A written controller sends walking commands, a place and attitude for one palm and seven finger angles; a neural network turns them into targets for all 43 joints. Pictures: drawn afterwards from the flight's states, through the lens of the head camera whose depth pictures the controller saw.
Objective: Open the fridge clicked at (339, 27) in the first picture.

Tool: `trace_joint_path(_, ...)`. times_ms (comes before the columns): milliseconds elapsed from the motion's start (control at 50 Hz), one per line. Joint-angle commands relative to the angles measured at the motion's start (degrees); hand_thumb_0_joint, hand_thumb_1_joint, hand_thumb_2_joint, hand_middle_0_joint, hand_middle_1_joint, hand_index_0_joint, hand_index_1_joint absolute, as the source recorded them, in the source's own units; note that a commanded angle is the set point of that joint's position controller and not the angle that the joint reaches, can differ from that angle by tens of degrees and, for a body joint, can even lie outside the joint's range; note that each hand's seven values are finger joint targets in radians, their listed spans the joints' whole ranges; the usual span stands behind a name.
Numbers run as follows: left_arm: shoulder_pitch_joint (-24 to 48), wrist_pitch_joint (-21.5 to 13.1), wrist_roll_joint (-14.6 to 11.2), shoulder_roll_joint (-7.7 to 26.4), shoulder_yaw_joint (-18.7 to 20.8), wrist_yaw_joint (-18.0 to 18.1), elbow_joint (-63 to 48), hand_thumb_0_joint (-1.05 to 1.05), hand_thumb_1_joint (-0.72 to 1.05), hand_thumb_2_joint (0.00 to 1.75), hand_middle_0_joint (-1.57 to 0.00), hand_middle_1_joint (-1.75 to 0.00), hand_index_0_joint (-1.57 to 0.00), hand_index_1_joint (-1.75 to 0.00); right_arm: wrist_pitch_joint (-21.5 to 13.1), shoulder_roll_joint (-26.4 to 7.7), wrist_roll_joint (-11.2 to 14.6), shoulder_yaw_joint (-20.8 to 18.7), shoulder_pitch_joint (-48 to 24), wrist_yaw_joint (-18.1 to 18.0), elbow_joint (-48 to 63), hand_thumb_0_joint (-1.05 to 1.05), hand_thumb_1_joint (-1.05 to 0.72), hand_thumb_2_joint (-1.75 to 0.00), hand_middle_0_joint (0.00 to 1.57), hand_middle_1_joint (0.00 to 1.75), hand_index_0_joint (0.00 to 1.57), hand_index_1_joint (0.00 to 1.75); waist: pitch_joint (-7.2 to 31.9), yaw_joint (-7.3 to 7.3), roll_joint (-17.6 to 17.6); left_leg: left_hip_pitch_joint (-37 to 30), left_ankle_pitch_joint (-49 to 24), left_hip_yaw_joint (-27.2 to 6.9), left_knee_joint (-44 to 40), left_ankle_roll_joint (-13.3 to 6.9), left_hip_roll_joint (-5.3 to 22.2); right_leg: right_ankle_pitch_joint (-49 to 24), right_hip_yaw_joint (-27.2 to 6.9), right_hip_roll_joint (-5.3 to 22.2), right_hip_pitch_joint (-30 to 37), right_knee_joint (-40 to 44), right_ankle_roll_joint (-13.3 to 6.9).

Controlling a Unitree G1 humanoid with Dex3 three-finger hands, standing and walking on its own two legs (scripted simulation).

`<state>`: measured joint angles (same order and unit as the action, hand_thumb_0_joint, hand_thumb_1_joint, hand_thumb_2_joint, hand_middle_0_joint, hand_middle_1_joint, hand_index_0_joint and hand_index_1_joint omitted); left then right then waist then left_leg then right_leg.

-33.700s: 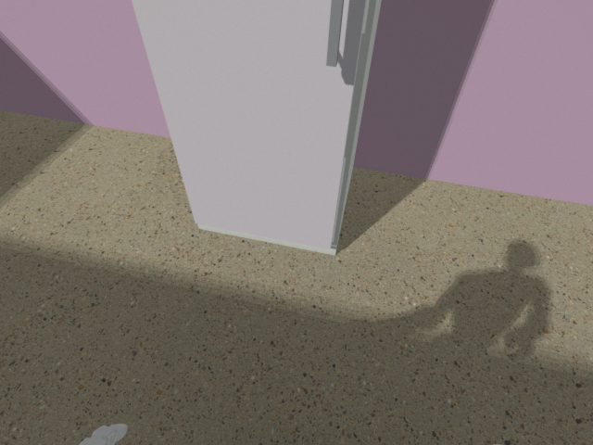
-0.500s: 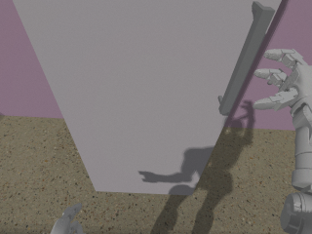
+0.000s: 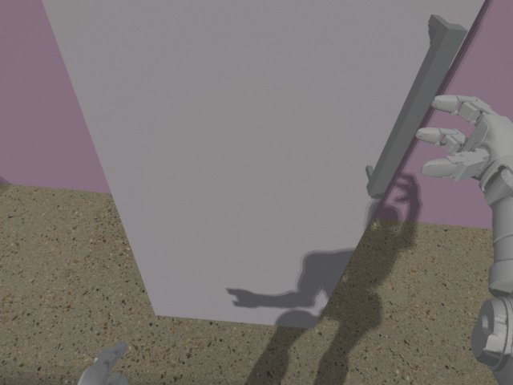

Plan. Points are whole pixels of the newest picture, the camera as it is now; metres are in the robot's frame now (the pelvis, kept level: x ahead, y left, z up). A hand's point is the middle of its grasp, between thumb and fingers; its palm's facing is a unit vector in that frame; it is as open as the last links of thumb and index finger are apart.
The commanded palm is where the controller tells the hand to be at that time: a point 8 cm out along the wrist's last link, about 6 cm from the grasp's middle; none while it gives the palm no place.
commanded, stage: move the hooked fingers beside the handle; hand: right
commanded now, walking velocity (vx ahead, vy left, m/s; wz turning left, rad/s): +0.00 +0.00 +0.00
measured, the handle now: (401, 118) +0.47 -0.16 +0.24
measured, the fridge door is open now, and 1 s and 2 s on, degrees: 0 0 0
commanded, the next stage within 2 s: feel for the door with the fingertips in 0.88 s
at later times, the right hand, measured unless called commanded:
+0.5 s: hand (440, 161) +0.40 -0.21 +0.22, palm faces +0.00 +1.00 -0.03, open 14.0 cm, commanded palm +0.38 -0.26 +0.23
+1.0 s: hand (453, 142) +0.41 -0.22 +0.24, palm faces +0.01 +1.00 -0.03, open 14.0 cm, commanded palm +0.38 -0.26 +0.23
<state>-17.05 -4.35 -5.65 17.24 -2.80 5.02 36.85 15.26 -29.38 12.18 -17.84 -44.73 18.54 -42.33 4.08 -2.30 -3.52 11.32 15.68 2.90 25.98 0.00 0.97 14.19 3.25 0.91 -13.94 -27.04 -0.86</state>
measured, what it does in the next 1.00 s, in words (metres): stands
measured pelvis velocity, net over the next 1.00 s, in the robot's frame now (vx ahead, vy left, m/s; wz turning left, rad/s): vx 0.00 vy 0.00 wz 0.00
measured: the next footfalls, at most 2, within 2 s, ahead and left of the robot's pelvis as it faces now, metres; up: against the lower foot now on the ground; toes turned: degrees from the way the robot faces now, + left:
none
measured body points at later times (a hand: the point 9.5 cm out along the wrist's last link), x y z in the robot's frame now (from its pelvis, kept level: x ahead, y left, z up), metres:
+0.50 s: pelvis -0.01 +0.00 +0.00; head -0.01 +0.02 +0.45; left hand +0.14 +0.25 -0.09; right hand +0.39 -0.26 +0.22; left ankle -0.02 +0.12 -0.74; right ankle +0.00 -0.11 -0.74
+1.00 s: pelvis +0.00 +0.00 +0.00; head -0.02 +0.01 +0.45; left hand +0.12 +0.26 -0.09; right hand +0.40 -0.27 +0.25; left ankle -0.02 +0.12 -0.74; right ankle +0.00 -0.11 -0.74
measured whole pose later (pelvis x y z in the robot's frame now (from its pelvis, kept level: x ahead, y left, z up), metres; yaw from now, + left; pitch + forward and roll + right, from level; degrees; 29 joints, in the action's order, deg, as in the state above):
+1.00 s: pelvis +0.00 +0.00 +0.00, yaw +0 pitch +0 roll +0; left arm -16.8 -5.2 -5.3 16.4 -3.0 5.3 36.6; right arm 12.4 -27.9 11.5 -18.9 -41.3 17.0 -34.3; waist 2.8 -1.8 -2.2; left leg 10.0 15.3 2.9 25.2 -0.1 0.8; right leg 14.1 3.1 1.0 -12.9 -26.9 -0.8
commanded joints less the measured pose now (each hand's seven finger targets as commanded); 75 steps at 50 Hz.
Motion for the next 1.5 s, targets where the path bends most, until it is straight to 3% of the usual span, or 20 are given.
trace_joint_path(0,4.41,-1.87,0.09,7.53,3.29,0.52,-9.61,0.0,0.9,0.9,-0.2,-0.3,-0.2,-0.3,-4.16,-15.65,0.34,-5.31,-19.8,-1.17,14.14,0.0,0.5,-0.3,0.3,1.2,0.3,1.2,12.3,1.41,7.92,-0.4,-16.91,-1.13,-3.25,-1.19,-0.62,-13.03,-3.56,-0.1,6.67,1.98,-2.26)
trace_joint_path(100,4.94,-4.07,1.27,6.15,2.73,1.04,-10.02,0.0,0.9,0.9,-0.2,-0.3,-0.2,-0.3,-15.5,-20.71,1.04,-9.66,-32.59,-2.12,35.61,0.0,0.5,-0.3,0.3,1.2,0.3,1.2,27.41,0.7,-2.31,-4.91,-23.9,-1.89,-1.61,-1.45,-1.14,-22.82,-4.42,0.11,19.59,0.25,-2.3)
trace_joint_path(140,5.09,-4.47,1.01,5.87,2.36,1.04,-8.8,0.0,0.9,0.9,-0.2,-0.3,-0.2,-0.3,-14.45,-17.97,1.01,-8.17,-29.86,-1.56,32.18,0.0,0.5,-0.3,0.3,1.2,0.3,1.2,23.47,0.56,-6.95,-2.71,-23.25,-1.35,-2.21,-1.85,-1.12,-23.14,-4.4,0.03,20.04,0.36,-1.67)
trace_joint_path(220,5.3,-3.68,-0.3,6.61,2.39,0.84,-6.97,0.0,0.9,0.9,-0.2,-0.3,-0.2,-0.3,-3.82,-9.93,0.61,-2.09,-16.71,0.0,11.61,0.0,0.5,-0.3,0.3,1.2,0.3,1.2,5.31,0.79,-1.45,3.01,-16.12,-0.35,-4.14,-1.75,-1.0,-12.6,-3.56,-0.11,8.24,2.59,-1.6)
trace_joint_path(260,4.51,-2.73,-0.62,7.45,2.58,0.61,-7.07,0.0,0.9,0.9,-0.2,-0.3,-0.2,-0.3,0.75,-7.47,0.67,0.48,-12.92,0.58,5.31,0.0,0.5,-0.3,0.3,1.2,0.3,1.2,1.41,0.61,3.06,5.57,-12.59,0.09,-4.46,-1.45,-0.84,-8.63,-4.13,-0.07,4.54,3.18,-1.51)
trace_joint_path(300,4.83,-1.96,-0.68,7.97,2.81,0.42,-8.0,0.0,0.9,0.9,-0.2,-0.3,-0.2,-0.3,1.77,-7.66,1.05,0.89,-14.22,0.92,6.05,0.0,0.5,-0.3,0.3,1.2,0.3,1.2,3.02,0.54,6.83,5.13,-13.12,0.15,-4.26,-1.2,-0.72,-9.07,-3.96,-0.05,4.5,2.77,-1.69)
trace_joint_path(360,5.88,-2.59,-0.03,7.14,3.23,0.7,-9.87,0.0,0.9,0.9,-0.2,-0.3,-0.2,-0.3,-3.82,-12.8,1.59,-3.19,-22.68,-0.34,18.99,0.0,0.5,-0.3,0.3,1.2,0.3,1.2,13.21,0.64,7.96,1.23,-15.43,-0.92,-3.32,-1.29,-0.63,-12.14,-4.36,-0.22,8.79,1.37,-2.26)
trace_joint_path(400,6.17,-3.31,0.66,6.49,2.88,0.8,-10.35,0.0,0.9,0.9,-0.2,-0.3,-0.2,-0.3,-9.84,-16.96,1.98,-6.32,-29.38,-1.54,29.72,0.0,0.5,-0.3,0.3,1.2,0.3,1.2,20.96,0.78,4.88,-2.56,-18.84,-1.69,-2.68,-1.31,-0.91,-16.04,-4.69,-0.34,13.38,0.89,-2.5)
trace_joint_path(460,6.54,-4.45,0.92,5.59,2.21,1.04,-9.66,0.0,0.9,0.9,-0.2,-0.3,-0.2,-0.3,-14.25,-16.62,1.56,-6.57,-33.92,-2.8,34.85,0.0,0.5,-0.3,0.3,1.2,0.3,1.2,24.4,0.34,-2.0,-2.27,-19.93,-1.29,-2.11,-1.56,-1.11,-19.36,-4.89,-0.08,19.21,0.68,-1.93)
trace_joint_path(500,6.04,-4.84,0.94,5.66,1.96,1.01,-8.05,0.0,0.9,0.9,-0.2,-0.3,-0.2,-0.3,-12.93,-15.22,0.76,-5.41,-32.33,-3.22,30.34,0.0,0.5,-0.3,0.3,1.2,0.3,1.2,20.26,-0.1,-5.66,0.09,-18.66,-1.17,-3.05,-1.8,-1.19,-18.59,-4.87,-0.05,18.74,0.89,-1.62)
trace_joint_path(560,5.66,-3.62,0.12,6.28,1.8,1.21,-6.26,0.0,0.9,0.9,-0.2,-0.3,-0.2,-0.3,-5.79,-13.53,-0.15,-4.35,-21.83,-2.64,12.42,0.0,0.5,-0.3,0.3,1.2,0.3,1.2,6.71,0.61,-1.8,2.26,-13.95,-0.81,-4.53,-1.76,-0.82,-10.87,-4.07,-0.19,8.33,3.09,-1.45)
trace_joint_path(620,4.66,-2.08,-0.52,7.57,2.22,1.09,-6.8,0.0,0.9,0.9,-0.2,-0.3,-0.2,-0.3,0.1,-11.05,-0.42,-1.02,-17.35,-0.89,2.44,0.0,0.5,-0.3,0.3,1.2,0.3,1.2,2.92,0.44,5.11,4.15,-11.78,-0.53,-4.99,-1.13,-0.54,-7.6,-3.71,-0.14,3.83,3.38,-1.7)
trace_joint_path(760,6.03,-3.41,0.57,6.28,2.88,0.76,-10.81,0.0,0.9,0.9,-0.2,-0.3,-0.2,-0.3,-11.44,-15.57,1.96,-5.54,-27.48,0.03,28.96,0.0,0.5,-0.3,0.3,1.2,0.3,1.2,23.14,1.14,2.92,-3.92,-22.57,-1.4,-1.87,-1.61,-0.96,-19.66,-4.45,-0.25,15.41,0.5,-2.28)
trace_joint_path(820,5.74,-3.99,0.61,6.18,2.4,0.96,-9.03,0.0,0.9,0.9,-0.2,-0.3,-0.2,-0.3,-12.62,-16.17,2.43,-6.73,-28.82,-0.63,28.63,0.0,0.5,-0.3,0.3,1.2,0.3,1.2,19.6,0.5,0.64,-2.05,-20.73,-1.22,-2.81,-1.47,-1.36,-18.56,-4.28,-0.06,15.68,1.05,-2.24)
trace_joint_path(940,5.44,-3.48,-0.04,6.53,2.39,0.68,-7.78,0.0,0.9,0.9,-0.2,-0.3,-0.2,-0.3,-3.77,-11.8,-0.6,-2.62,-20.36,-2.18,16.57,0.0,0.5,-0.3,0.3,1.2,0.3,1.2,8.27,1.07,-2.66,1.82,-15.2,-0.37,-3.95,-1.99,-0.91,-13.37,-4.14,-0.2,9.08,3.06,-1.46)
trace_joint_path(1080,7.1,-3.65,0.17,6.09,2.81,0.48,-9.59,0.0,0.9,0.9,-0.2,-0.3,-0.2,-0.3,-5.41,-7.08,2.86,-0.35,-21.82,-1.55,25.8,0.0,0.5,-0.3,0.3,1.2,0.3,1.2,15.07,0.79,5.33,0.42,-17.58,-0.21,-3.08,-1.72,-1.3,-16.22,-4.86,0.26,13.27,1.46,-2.01)
trace_joint_path(1180,7.75,-3.85,0.58,5.62,2.27,0.36,-8.24,0.0,0.9,0.9,-0.2,-0.3,-0.2,-0.3,-6.46,-9.74,1.85,-3.46,-23.67,-5.46,28.45,0.0,0.5,-0.3,0.3,1.2,0.3,1.2,14.71,1.83,2.67,0.14,-15.96,-0.6,-3.41,-1.68,-1.25,-15.13,-4.48,0.02,12.99,2.08,-1.72)
trace_joint_path(1260,8.53,-2.95,0.55,4.91,1.91,0.24,-8.01,0.0,0.9,0.9,-0.2,-0.3,-0.2,-0.3,-3.63,-6.82,-0.31,-1.3,-22.92,-7.89,25.57,0.0,0.5,-0.3,0.3,1.2,0.3,1.2,11.19,1.73,-0.3,0.9,-14.86,-0.67,-3.65,-1.73,-0.96,-13.69,-4.04,-0.1,11.17,2.94,-1.45)
trace_joint_path(1380,8.22,-1.93,0.59,5.44,2.19,0.66,-8.05,0.0,0.9,0.9,-0.2,-0.3,-0.2,-0.3,-2.9,-8.88,0.25,-2.42,-22.58,-6.84,23.58,0.0,0.5,-0.3,0.3,1.2,0.3,1.2,13.82,1.22,5.72,-2.01,-17.76,-0.98,-3.96,-1.42,-0.95,-14.64,-3.68,0.01,10.94,2.37,-2.0)
trace_joint_path(1480,7.58,-2.31,0.47,5.5,2.28,1.0,-7.83,0.0,0.9,0.9,-0.2,-0.3,-0.2,-0.3,-4.63,-8.76,0.28,-1.39,-26.01,-5.63,21.69,0.0,0.5,-0.3,0.3,1.2,0.3,1.2,13.51,0.65,3.6,-0.89,-17.34,-1.33,-4.06,-1.46,-0.77,-13.92,-3.55,-0.2,11.26,2.01,-2.22)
